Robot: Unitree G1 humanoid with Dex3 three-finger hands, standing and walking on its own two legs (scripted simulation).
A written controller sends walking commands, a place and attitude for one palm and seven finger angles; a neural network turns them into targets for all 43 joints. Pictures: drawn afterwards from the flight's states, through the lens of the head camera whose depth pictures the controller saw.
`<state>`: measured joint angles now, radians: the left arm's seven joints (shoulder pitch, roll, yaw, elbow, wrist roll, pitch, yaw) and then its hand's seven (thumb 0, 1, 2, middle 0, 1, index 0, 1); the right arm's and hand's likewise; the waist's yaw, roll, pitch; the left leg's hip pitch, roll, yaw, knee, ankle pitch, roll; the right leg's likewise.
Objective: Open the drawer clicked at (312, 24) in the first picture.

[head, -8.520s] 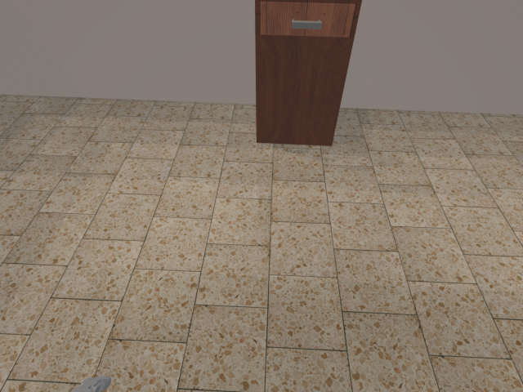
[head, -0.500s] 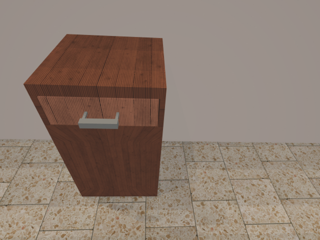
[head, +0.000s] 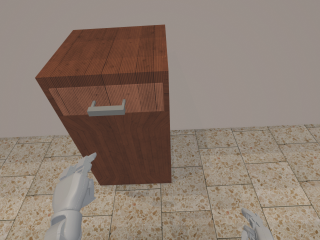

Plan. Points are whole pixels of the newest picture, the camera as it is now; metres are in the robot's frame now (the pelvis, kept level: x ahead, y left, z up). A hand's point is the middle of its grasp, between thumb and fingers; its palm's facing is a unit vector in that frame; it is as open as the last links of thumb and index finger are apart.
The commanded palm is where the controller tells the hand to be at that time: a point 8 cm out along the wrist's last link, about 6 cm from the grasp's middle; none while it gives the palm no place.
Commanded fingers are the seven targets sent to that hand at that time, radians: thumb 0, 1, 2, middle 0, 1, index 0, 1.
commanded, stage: raise the hand with hooked fingers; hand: left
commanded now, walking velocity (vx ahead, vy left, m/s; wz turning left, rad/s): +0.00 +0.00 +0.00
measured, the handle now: (107, 106) +0.60 +0.23 -0.01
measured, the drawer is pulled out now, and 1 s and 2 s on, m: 0.00 0.00 0.00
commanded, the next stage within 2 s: move the hooked fingers above the handle in 1.62 s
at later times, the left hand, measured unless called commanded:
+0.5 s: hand (76, 179) +0.28 +0.24 +0.02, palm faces +0.11 -0.10 -0.99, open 10.7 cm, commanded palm +0.24 +0.23 +0.06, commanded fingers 0.00 -0.03 0.50 -0.27 -0.90 -0.27 -0.90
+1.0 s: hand (78, 143) +0.35 +0.23 +0.07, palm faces +0.07 -0.09 -0.99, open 13.4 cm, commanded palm +0.33 +0.23 +0.13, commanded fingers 0.00 -0.50 0.30 -0.30 -1.20 -0.30 -1.20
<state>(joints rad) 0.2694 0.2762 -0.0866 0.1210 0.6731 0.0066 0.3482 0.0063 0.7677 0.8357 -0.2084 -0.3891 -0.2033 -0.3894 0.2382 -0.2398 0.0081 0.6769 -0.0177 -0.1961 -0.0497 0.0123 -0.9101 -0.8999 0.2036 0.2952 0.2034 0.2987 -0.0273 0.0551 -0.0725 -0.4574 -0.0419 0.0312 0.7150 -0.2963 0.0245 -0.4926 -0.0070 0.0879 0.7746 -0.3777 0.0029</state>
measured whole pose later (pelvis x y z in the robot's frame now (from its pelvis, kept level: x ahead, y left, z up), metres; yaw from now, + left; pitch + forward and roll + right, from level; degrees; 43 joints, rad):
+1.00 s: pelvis +0.08 -0.01 +0.01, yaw +1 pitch +7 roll +1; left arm 0.12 0.43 -0.04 -0.05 0.96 0.07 0.19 0.00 -0.38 0.35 -0.31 -1.13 -0.31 -1.13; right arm 0.12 -0.26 -0.03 0.59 -0.02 0.12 -0.01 0.01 -0.91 -0.90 0.20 0.29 0.20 0.30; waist 0.06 0.06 -0.08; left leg -0.39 -0.03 -0.02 0.66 -0.39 0.01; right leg -0.40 0.01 0.06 0.69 -0.40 0.00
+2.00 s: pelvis +0.05 -0.02 +0.02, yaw +2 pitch +4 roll +1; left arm -0.25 0.46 -0.09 0.30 0.99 -0.08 0.11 0.00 -0.49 0.30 -0.32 -1.20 -0.32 -1.20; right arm 0.15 -0.23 -0.01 0.63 0.01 0.10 -0.04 0.01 -0.91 -0.90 0.20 0.30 0.20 0.30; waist 0.06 0.05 -0.03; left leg -0.35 -0.03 -0.03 0.57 -0.29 0.01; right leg -0.36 0.01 0.05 0.60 -0.30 0.00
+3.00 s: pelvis +0.06 -0.01 +0.00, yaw +2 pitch +15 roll +0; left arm -0.74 0.51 -0.06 0.93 1.08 -0.05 0.22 0.00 -0.48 0.30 -0.32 -1.20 -0.31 -1.20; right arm 0.30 -0.25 -0.06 0.67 0.01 0.12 -0.02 0.01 -0.91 -0.90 0.20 0.30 0.20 0.30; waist -0.06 0.04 -0.11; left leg -0.63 -0.02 -0.02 0.73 -0.36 0.01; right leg -0.63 0.03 0.05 0.73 -0.36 0.00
